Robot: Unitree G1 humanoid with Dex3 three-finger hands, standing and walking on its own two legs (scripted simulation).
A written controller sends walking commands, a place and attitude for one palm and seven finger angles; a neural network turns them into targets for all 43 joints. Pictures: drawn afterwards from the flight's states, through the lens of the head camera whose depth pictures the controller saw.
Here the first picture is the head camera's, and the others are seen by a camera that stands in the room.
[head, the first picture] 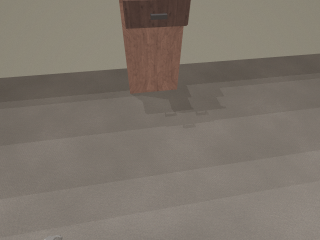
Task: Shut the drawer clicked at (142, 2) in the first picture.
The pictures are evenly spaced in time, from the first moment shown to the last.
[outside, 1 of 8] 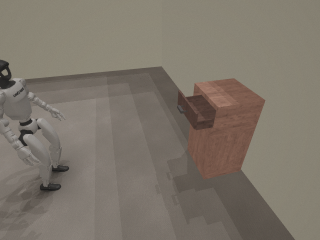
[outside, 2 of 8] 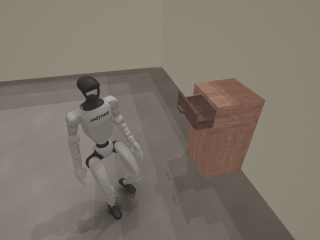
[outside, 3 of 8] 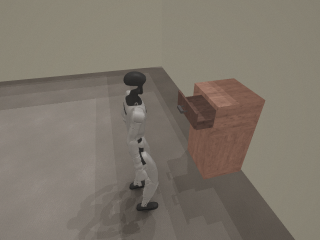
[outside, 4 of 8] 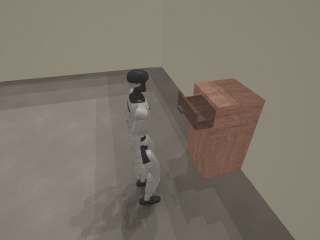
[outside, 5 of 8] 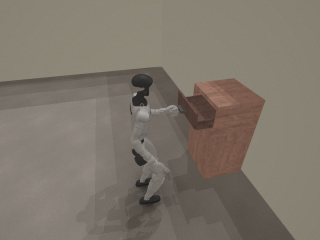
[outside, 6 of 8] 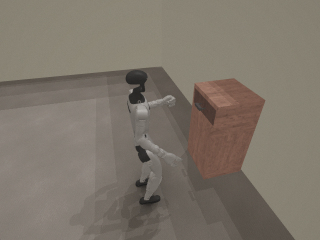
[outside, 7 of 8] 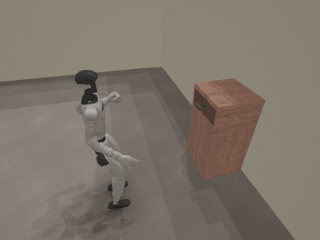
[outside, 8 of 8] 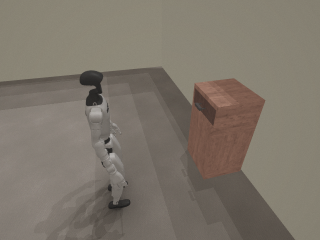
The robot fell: no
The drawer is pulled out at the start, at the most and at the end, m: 0.18 0.18 0.00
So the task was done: yes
